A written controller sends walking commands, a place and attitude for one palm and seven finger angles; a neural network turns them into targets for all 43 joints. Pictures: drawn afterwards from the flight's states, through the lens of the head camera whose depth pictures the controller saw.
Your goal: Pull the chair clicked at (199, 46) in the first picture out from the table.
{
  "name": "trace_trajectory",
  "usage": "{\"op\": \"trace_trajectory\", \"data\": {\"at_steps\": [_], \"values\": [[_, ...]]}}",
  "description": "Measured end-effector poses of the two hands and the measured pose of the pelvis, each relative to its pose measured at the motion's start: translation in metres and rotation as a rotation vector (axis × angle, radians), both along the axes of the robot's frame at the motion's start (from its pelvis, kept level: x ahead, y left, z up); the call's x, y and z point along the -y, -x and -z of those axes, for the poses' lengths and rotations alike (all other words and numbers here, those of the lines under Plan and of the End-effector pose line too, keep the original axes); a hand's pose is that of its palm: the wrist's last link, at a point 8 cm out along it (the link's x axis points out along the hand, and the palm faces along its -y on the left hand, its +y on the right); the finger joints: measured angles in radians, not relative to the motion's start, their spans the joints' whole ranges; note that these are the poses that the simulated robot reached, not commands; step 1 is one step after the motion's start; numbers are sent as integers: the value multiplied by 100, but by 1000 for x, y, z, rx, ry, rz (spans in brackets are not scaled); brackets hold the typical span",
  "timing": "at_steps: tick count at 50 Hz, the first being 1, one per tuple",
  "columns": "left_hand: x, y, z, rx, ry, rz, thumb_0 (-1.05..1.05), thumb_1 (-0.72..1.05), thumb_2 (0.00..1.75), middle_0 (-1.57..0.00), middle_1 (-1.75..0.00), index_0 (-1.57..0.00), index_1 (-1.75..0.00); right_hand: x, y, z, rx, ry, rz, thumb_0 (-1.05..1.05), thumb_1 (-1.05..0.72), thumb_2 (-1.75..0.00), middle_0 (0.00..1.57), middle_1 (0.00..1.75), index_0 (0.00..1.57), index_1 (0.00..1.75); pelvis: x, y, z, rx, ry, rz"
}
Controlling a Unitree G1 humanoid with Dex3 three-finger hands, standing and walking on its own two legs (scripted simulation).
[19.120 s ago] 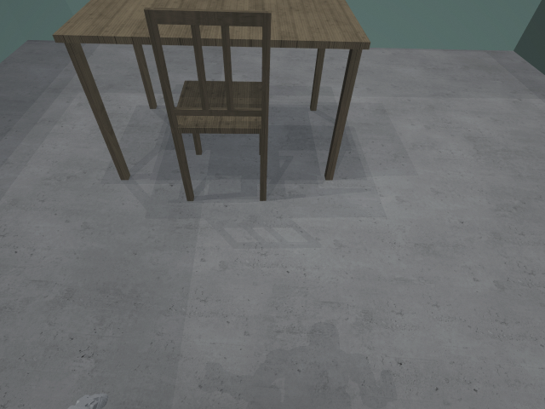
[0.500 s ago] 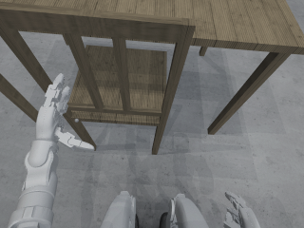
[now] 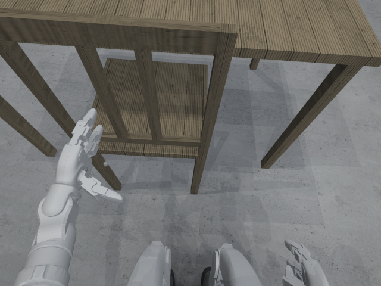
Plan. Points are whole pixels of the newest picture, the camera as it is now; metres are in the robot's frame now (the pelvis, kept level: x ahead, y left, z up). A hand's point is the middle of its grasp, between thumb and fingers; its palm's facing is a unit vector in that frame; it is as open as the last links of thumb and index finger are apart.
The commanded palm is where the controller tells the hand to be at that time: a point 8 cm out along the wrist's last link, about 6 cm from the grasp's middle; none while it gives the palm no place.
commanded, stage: aim the fingers beside a spindle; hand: left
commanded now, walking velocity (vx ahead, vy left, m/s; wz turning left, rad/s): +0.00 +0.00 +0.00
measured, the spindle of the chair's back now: (108, 100) +0.50 +0.21 +0.02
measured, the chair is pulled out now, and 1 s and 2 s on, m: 0.00 0.00 0.00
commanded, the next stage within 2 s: push the fingers through the gap in 0.08 s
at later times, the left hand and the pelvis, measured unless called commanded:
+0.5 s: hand (107, 141) +0.39 +0.19 +0.02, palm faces -0.03 -1.00 -0.04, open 16.9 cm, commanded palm +0.37 +0.24 +0.02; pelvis +0.00 +0.00 +0.00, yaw +0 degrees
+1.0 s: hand (108, 127) +0.43 +0.20 +0.02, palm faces -0.04 -1.00 -0.04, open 16.9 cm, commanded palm +0.42 +0.24 +0.02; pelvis +0.00 +0.01 +0.00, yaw -1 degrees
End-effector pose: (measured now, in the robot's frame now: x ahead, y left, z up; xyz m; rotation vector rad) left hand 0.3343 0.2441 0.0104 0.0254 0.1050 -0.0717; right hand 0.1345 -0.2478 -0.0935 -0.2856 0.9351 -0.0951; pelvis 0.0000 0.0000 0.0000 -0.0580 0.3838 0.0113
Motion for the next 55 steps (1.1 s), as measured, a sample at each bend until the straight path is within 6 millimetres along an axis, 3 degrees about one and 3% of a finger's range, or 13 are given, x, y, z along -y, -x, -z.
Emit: {"op": "trace_trajectory", "data": {"at_steps": [4, 9, 13, 17, 22, 28, 38, 55], "values": [[11, 3, -9, 52, -3, 0, -1, -49, 30, -6, -8, -6, -8, 2, -1, -4, 17, 8, 5, 1, -90, -90, 21, 30, 20, 30, 0, -1, -2, 5, -3, 6], [-8, -2, -25, 119, -45, -86, -1, -49, 30, -6, -8, -6, -8, 2, -1, -4, 15, 1, -5, 1, -90, -90, 21, 30, 20, 30, 3, -1, -2, 10, -10, 9], [-22, -7, -15, 59, -46, -101, -1, -49, 30, -6, -8, -6, -8, 2, 0, -1, 6, -2, -10, 1, -90, -90, 21, 30, 20, 30, 5, 1, 1, 4, -5, 3], [-14, -11, -6, 19, -27, -34, -1, -49, 30, -5, -8, -6, -8, 4, 3, 2, -5, 10, -3, 1, -90, -90, 21, 30, 20, 30, 3, 2, 2, -1, 2, -2], [0, -27, -12, 69, -14, -8, -1, -50, 30, -6, -8, -6, -8, 6, 11, 3, -27, 28, 5, 1, -90, -90, 21, 30, 20, 30, 1, 2, 2, -9, 2, 2], [-4, -50, -14, 78, -24, -53, -1, -49, 30, -6, -8, -6, -8, 7, 24, 6, -60, 22, 29, 1, -90, -90, 21, 30, 20, 30, 0, 1, 4, -20, -2, 11], [-9, -56, -12, 57, -24, -58, -1, -49, 30, -6, -8, -6, -8, 5, 44, 8, -132, 15, 56, 1, -90, -90, 21, 30, 20, 30, -2, -1, 1, -26, 0, 17], [-5, -87, -12, 70, -11, -47, -1, -49, 30, -6, -8, -6, -8, 5, 57, 10, -179, 34, 71, 1, -90, -90, 21, 30, 20, 30, -8, 1, 5, -44, 8, 18]]}}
